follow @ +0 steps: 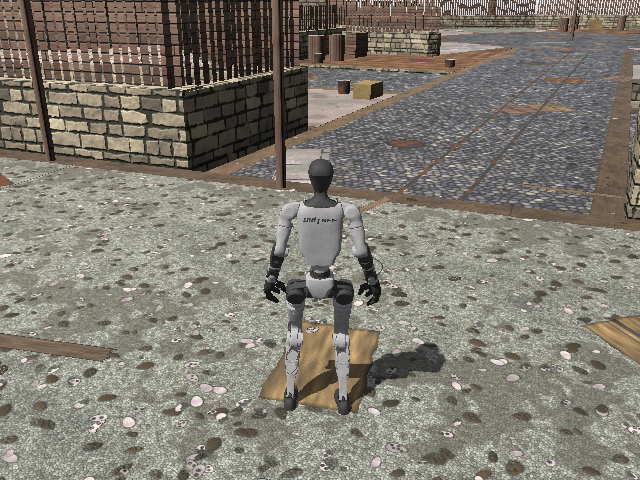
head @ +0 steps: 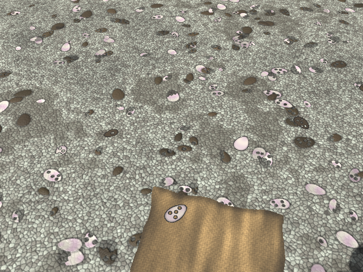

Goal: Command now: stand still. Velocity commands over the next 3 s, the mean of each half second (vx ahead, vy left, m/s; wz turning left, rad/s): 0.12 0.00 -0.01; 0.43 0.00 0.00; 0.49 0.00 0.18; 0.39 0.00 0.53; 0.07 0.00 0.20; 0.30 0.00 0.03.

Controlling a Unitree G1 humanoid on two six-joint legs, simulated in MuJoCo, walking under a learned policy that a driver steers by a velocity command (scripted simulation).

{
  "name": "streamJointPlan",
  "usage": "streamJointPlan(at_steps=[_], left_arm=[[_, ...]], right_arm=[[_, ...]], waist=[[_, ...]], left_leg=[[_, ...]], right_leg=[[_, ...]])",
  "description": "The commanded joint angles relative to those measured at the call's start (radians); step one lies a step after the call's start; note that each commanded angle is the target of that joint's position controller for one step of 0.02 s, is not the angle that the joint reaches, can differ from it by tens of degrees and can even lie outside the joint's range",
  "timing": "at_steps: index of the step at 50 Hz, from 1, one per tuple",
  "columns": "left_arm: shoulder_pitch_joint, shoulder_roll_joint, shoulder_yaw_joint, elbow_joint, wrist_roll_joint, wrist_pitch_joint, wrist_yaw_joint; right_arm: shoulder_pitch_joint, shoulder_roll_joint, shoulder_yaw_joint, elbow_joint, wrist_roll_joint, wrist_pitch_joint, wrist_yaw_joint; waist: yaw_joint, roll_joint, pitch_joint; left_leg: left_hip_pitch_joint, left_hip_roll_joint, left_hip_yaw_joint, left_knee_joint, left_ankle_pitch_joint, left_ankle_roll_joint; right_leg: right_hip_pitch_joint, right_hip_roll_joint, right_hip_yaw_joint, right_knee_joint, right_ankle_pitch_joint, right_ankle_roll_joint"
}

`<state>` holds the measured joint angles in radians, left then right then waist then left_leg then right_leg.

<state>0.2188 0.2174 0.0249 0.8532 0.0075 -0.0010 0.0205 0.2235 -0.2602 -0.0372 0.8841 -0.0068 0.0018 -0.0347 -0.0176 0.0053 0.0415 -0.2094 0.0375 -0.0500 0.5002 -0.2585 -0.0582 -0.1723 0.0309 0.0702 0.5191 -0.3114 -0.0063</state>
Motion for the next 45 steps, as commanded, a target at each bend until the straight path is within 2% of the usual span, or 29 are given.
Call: streamJointPlan(at_steps=[1,11,12,13,14,15,16,17,18,19,20,21,22,23,24,25,26,27,28,29,30,32,35,38,40,42,43,44,45], left_arm=[[0.007,0.116,0.027,-0.021,-0.002,-0.012,0.003],[0.024,0.113,0.022,0.070,-0.006,-0.010,0.007],[0.041,0.109,0.021,0.086,-0.007,-0.008,0.009],[0.048,0.124,0.026,0.093,-0.013,-0.004,0.012],[0.053,0.151,0.034,0.094,-0.019,-0.001,0.014],[0.066,0.172,0.040,0.092,-0.022,-0.004,0.014],[0.093,0.197,0.047,0.096,-0.026,-0.011,0.012],[0.104,0.218,0.054,0.101,-0.030,-0.022,0.011],[0.085,0.213,0.054,0.095,-0.033,-0.031,0.010],[0.049,0.198,0.051,0.085,-0.036,-0.038,0.009],[-0.001,0.185,0.047,0.071,-0.042,-0.039,0.007],[-0.052,0.166,0.041,0.055,-0.044,-0.038,0.004],[-0.076,0.117,0.027,0.039,-0.034,-0.044,0.002],[-0.093,0.069,0.017,0.001,-0.028,-0.058,0.004],[-0.091,0.119,0.030,-0.012,-0.045,-0.075,0.006],[-0.063,0.138,0.035,0.001,-0.058,-0.088,-0.002],[-0.037,0.130,0.034,0.024,-0.058,-0.096,-0.011],[-0.045,0.134,0.039,0.029,-0.048,-0.102,-0.014],[-0.071,0.143,0.046,0.026,-0.037,-0.104,-0.018],[-0.083,0.132,0.047,0.024,-0.031,-0.104,-0.026],[-0.094,0.110,0.044,0.022,-0.028,-0.103,-0.033],[-0.155,0.077,0.035,-0.003,-0.026,-0.097,-0.039],[-0.285,0.050,0.016,-0.057,-0.029,-0.096,-0.045],[-0.357,0.067,0.011,-0.088,-0.036,-0.097,-0.056],[-0.376,0.086,0.013,-0.108,-0.039,-0.100,-0.064],[-0.343,0.121,0.026,-0.109,-0.037,-0.106,-0.069],[-0.284,0.148,0.039,-0.096,-0.036,-0.106,-0.067],[-0.147,0.183,0.060,-0.057,-0.038,-0.104,-0.061],[0.032,0.223,0.082,-0.005,-0.040,-0.097,-0.050]], right_arm=[[0.005,-0.105,-0.022,-0.025,0.001,-0.009,-0.008],[0.033,-0.095,-0.018,0.051,0.004,-0.004,-0.016],[0.050,-0.083,-0.014,0.066,0.004,-0.003,-0.017],[0.050,-0.079,-0.014,0.073,0.010,-0.002,-0.018],[0.038,-0.078,-0.014,0.070,0.015,-0.003,-0.019],[0.016,-0.072,-0.013,0.058,0.017,-0.012,-0.018],[-0.006,-0.058,-0.009,0.044,0.021,-0.027,-0.013],[-0.019,-0.040,-0.003,0.033,0.027,-0.045,-0.004],[-0.010,-0.040,-0.004,0.032,0.034,-0.064,0.006],[0.015,-0.040,-0.004,0.039,0.039,-0.079,0.017],[0.074,-0.035,-0.005,0.061,0.041,-0.092,0.026],[0.168,-0.042,-0.012,0.104,0.037,-0.099,0.031],[0.270,-0.085,-0.027,0.143,0.025,-0.102,0.033],[0.386,-0.215,-0.059,0.163,0.023,-0.107,0.042],[0.365,-0.201,-0.046,0.156,0.006,-0.117,0.052],[0.273,-0.137,-0.027,0.129,0.008,-0.124,0.051],[0.228,-0.107,-0.019,0.110,0.011,-0.127,0.051],[0.207,-0.105,-0.017,0.101,0.015,-0.125,0.052],[0.212,-0.081,-0.008,0.102,0.014,-0.120,0.052],[0.240,-0.056,0.000,0.110,0.009,-0.112,0.050],[0.271,-0.051,0.003,0.119,0.007,-0.106,0.046],[0.298,-0.069,0.002,0.123,0.006,-0.093,0.034],[0.293,-0.106,-0.002,0.113,0.003,-0.084,0.018],[0.321,-0.122,-0.009,0.125,0.013,-0.086,0.013],[0.318,-0.125,-0.015,0.132,0.023,-0.084,0.012],[0.294,-0.140,-0.024,0.126,0.022,-0.077,0.012],[0.280,-0.153,-0.030,0.119,0.018,-0.071,0.012],[0.263,-0.154,-0.030,0.112,0.012,-0.061,0.013],[0.251,-0.144,-0.024,0.097,0.004,-0.056,0.014]], waist=[[0.005,-0.015,-0.022],[0.006,-0.012,-0.008],[0.007,-0.021,-0.028],[0.014,-0.038,-0.013],[0.023,-0.071,0.021],[0.037,-0.112,0.064],[0.050,-0.170,0.095],[0.054,-0.213,0.126],[0.039,-0.214,0.147],[0.014,-0.208,0.152],[-0.028,-0.189,0.139],[-0.074,-0.141,0.115],[-0.102,-0.007,0.063],[-0.120,0.276,0.009],[-0.093,0.263,0.032],[-0.045,0.155,0.100],[-0.027,0.117,0.107],[-0.022,0.089,0.101],[-0.027,0.085,0.090],[-0.033,0.099,0.068],[-0.039,0.108,0.051],[-0.049,0.091,0.050],[-0.068,0.085,0.082],[-0.073,0.099,0.116],[-0.053,0.099,0.123],[-0.009,0.103,0.081],[0.029,0.121,0.024],[0.100,0.129,-0.065],[0.179,0.118,-0.173]], left_leg=[[0.032,0.001,0.007,-0.052,0.154,0.004],[0.034,-0.005,0.014,-0.060,0.159,0.012],[0.040,-0.022,0.034,-0.053,0.071,0.013],[0.012,-0.052,0.066,-0.017,-0.071,0.021],[-0.042,-0.077,0.092,0.033,-0.206,0.031],[-0.112,-0.085,0.102,0.091,-0.266,0.041],[-0.175,-0.084,0.112,0.174,-0.250,0.049],[-0.190,-0.059,0.088,0.247,-0.210,0.065],[-0.203,-0.030,0.061,0.266,-0.198,0.089],[-0.183,-0.016,0.055,0.220,-0.209,0.113],[-0.076,-0.017,0.065,0.093,-0.182,0.136],[0.095,-0.038,0.071,-0.031,-0.098,0.141],[0.241,0.036,-0.072,-0.105,-0.086,0.147],[0.350,0.248,-0.467,-0.292,-0.254,0.252],[0.317,0.356,-0.702,-0.369,-0.330,0.332],[0.284,0.346,-0.619,-0.359,-0.310,0.322],[0.282,0.291,-0.494,-0.358,-0.254,0.287],[0.300,0.257,-0.402,-0.363,-0.155,0.256],[0.309,0.225,-0.312,-0.364,-0.021,0.229],[0.315,0.193,-0.239,-0.362,0.101,0.215],[0.325,0.178,-0.191,-0.356,0.213,0.216],[0.312,0.166,-0.131,-0.361,0.325,0.228],[0.208,0.145,-0.071,-0.400,0.304,0.227],[0.176,0.167,-0.053,-0.428,0.286,0.235],[0.228,0.198,-0.045,-0.409,0.339,0.226],[0.293,0.219,-0.028,-0.333,0.540,0.207],[0.313,0.219,-0.015,-0.250,0.735,0.196],[0.296,0.194,0.012,-0.090,0.892,0.176],[0.174,0.152,0.031,0.125,0.857,0.146]], right_leg=[[-0.041,-0.054,0.050,-0.115,0.191,-0.020],[-0.041,-0.039,0.027,-0.118,0.201,-0.012],[-0.033,-0.032,0.022,-0.132,0.096,-0.017],[-0.045,-0.028,0.031,-0.147,-0.097,-0.034],[-0.076,-0.049,0.073,-0.176,-0.306,-0.065],[-0.101,-0.101,0.152,-0.229,-0.458,-0.102],[-0.100,-0.179,0.265,-0.291,-0.553,-0.148],[-0.131,-0.254,0.378,-0.337,-0.577,-0.197],[-0.148,-0.290,0.424,-0.353,-0.544,-0.221],[-0.149,-0.291,0.405,-0.338,-0.485,-0.217],[-0.185,-0.259,0.340,-0.300,-0.420,-0.188],[-0.257,-0.189,0.241,-0.224,-0.320,-0.145],[-0.333,-0.098,0.109,-0.003,-0.169,-0.092],[-0.480,0.034,-0.058,0.319,-0.153,-0.020],[-0.573,0.021,0.015,0.514,-0.260,-0.023],[-0.628,-0.042,0.050,0.607,-0.184,-0.044],[-0.637,-0.078,0.035,0.618,-0.086,-0.061],[-0.651,-0.103,0.014,0.589,-0.007,-0.068],[-0.637,-0.125,-0.001,0.548,0.054,-0.066],[-0.609,-0.129,-0.024,0.516,0.093,-0.058],[-0.601,-0.125,-0.049,0.490,0.118,-0.045],[-0.601,-0.115,-0.079,0.398,0.162,-0.015],[-0.514,-0.086,-0.110,0.182,0.274,0.011],[-0.440,-0.066,-0.119,0.071,0.341,0.004],[-0.431,-0.068,-0.098,0.025,0.339,-0.023],[-0.361,-0.049,-0.100,0.000,0.299,-0.056],[-0.268,-0.021,-0.119,0.009,0.272,-0.075],[-0.096,0.009,-0.138,0.010,0.259,-0.102],[0.160,-0.021,-0.102,0.018,0.256,-0.137]])
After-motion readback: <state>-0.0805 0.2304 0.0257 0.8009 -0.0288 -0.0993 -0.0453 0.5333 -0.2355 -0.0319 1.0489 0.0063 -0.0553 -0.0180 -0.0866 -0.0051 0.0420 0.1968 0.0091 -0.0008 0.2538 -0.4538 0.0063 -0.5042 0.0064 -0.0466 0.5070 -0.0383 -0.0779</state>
